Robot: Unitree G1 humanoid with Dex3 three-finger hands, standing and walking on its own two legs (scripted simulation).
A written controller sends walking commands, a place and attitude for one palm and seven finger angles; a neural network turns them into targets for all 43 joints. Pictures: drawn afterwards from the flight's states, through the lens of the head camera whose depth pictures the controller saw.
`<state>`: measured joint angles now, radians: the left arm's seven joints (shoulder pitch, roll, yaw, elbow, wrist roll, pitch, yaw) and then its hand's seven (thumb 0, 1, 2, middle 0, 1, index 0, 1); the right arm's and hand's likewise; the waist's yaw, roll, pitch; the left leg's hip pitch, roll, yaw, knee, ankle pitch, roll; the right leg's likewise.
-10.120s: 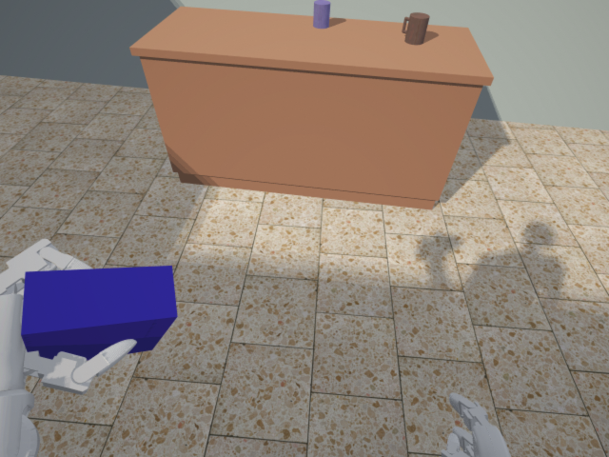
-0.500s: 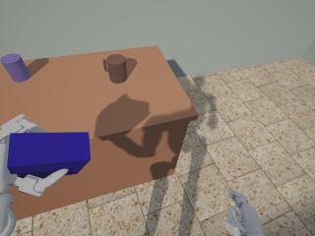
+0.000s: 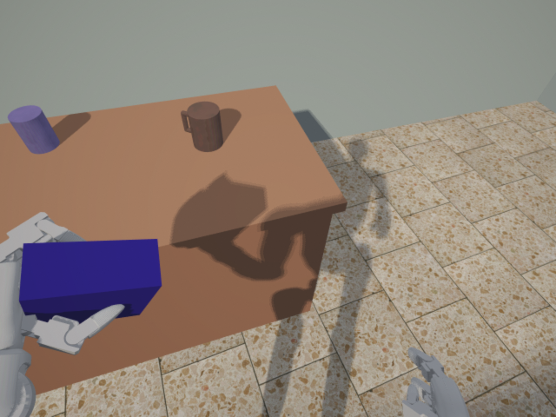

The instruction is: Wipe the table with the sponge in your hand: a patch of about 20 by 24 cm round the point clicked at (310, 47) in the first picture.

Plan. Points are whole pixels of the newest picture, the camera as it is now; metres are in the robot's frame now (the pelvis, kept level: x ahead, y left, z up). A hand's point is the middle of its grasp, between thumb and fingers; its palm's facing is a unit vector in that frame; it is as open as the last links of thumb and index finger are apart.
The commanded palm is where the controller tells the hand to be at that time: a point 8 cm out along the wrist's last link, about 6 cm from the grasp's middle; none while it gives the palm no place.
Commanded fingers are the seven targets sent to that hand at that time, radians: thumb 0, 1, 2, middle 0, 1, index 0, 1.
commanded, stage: shuffle to correct the standing spot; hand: left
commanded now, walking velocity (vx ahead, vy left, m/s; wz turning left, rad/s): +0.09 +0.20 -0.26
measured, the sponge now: (111, 284) +0.23 +0.21 +0.13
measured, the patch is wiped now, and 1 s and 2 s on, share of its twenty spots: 0.00 0.00 0.00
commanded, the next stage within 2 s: none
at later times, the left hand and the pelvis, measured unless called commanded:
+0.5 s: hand (58, 263) +0.23 +0.27 +0.15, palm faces +0.35 -0.84 -0.42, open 9.4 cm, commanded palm +0.18 +0.31 +0.17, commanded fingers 0.00 0.10 1.30 -1.20 -1.60 -1.20 -1.60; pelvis +0.02 +0.03 -0.02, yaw -1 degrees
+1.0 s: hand (3, 251) +0.24 +0.33 +0.16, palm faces +0.40 -0.82 -0.42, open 9.4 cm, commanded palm +0.18 +0.36 +0.17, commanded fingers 0.00 0.10 1.30 -1.20 -1.60 -1.20 -1.60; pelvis +0.01 +0.09 -0.03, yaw -3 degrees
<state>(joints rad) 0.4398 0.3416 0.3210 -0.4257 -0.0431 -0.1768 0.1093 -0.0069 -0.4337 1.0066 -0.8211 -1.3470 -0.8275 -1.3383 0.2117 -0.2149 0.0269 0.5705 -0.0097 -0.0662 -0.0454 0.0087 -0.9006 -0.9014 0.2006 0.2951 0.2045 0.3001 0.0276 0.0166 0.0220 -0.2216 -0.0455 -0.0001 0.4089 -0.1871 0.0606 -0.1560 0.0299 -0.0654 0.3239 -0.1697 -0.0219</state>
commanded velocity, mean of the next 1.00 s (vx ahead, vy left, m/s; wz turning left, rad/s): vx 0.08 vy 0.20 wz -0.10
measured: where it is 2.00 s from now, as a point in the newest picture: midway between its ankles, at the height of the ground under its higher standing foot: outside the picture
